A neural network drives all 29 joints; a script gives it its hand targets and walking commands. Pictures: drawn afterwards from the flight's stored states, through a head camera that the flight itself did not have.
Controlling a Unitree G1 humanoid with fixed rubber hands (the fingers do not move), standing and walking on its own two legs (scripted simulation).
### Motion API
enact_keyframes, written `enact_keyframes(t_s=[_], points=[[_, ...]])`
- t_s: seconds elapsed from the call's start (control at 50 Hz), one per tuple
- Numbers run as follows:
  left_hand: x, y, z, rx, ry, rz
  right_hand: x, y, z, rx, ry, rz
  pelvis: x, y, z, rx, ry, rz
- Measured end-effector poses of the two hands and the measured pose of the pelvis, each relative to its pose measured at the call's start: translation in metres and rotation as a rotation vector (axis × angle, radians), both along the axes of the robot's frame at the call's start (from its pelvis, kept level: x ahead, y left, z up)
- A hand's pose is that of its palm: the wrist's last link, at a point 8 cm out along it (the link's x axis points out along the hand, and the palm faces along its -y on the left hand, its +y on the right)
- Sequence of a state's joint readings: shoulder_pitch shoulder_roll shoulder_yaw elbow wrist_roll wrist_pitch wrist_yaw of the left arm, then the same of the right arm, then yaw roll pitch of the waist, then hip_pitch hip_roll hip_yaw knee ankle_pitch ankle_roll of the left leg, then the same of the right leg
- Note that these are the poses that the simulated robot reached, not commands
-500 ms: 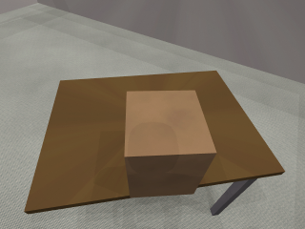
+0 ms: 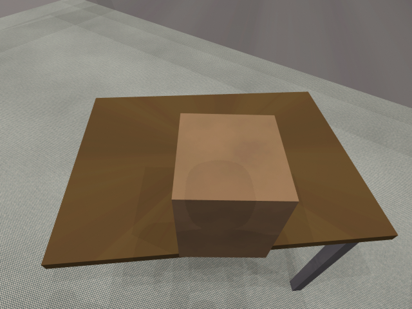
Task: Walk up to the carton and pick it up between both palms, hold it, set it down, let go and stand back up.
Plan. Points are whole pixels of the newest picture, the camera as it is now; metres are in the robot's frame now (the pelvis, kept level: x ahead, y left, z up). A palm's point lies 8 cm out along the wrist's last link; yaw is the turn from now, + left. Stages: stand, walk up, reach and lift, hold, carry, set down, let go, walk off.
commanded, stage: walk up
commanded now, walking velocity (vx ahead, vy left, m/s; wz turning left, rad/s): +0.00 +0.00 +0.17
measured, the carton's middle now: (225, 188) +0.37 -0.05 +0.01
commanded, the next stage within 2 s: none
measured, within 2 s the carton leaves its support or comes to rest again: neither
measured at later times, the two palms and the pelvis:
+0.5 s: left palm out of the picture -0.04 +0.22 -0.15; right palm out of the picture +0.04 -0.24 -0.14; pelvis -0.02 -0.01 +0.00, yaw +3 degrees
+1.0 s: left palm out of the picture -0.05 +0.16 -0.14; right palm out of the picture +0.02 -0.25 -0.14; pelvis -0.01 -0.04 +0.01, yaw +6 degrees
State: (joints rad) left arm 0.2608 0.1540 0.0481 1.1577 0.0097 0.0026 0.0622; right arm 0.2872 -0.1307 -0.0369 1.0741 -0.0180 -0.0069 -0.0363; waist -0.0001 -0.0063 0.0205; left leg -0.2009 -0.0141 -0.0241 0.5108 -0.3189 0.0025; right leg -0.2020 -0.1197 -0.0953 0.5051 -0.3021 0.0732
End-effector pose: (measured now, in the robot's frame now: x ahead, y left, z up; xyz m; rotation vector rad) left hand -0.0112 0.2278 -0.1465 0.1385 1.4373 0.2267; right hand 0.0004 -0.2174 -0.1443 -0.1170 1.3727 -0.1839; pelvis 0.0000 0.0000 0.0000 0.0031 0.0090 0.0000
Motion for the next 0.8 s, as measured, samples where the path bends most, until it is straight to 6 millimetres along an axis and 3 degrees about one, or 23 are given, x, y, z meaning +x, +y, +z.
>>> enact_keyframes(t_s=[0.22, 0.52, 0.68, 0.8], points=[[-0.012, -0.012, -0.003, -0.019, -0.02, 0.041, 0.028, -0.017, 0.005, -0.028, -0.079, 0.059, -0.01, -0.008, -0.001, -0.008, 0.0, 0.027], [-0.027, -0.006, -0.001, 0.002, -0.032, 0.093, 0.035, -0.023, 0.006, -0.033, -0.101, 0.103, -0.022, -0.012, -0.002, -0.013, 0.016, 0.061], [-0.021, 0.005, -0.003, 0.013, -0.05, 0.108, 0.033, -0.021, 0.008, -0.038, -0.097, 0.119, -0.025, -0.014, -0.003, -0.01, 0.028, 0.099], [-0.018, -0.015, 0.01, 0.033, -0.097, 0.106, 0.034, -0.038, 0.001, -0.013, -0.057, 0.13, -0.024, -0.032, 0.001, -0.006, 0.028, 0.112]])
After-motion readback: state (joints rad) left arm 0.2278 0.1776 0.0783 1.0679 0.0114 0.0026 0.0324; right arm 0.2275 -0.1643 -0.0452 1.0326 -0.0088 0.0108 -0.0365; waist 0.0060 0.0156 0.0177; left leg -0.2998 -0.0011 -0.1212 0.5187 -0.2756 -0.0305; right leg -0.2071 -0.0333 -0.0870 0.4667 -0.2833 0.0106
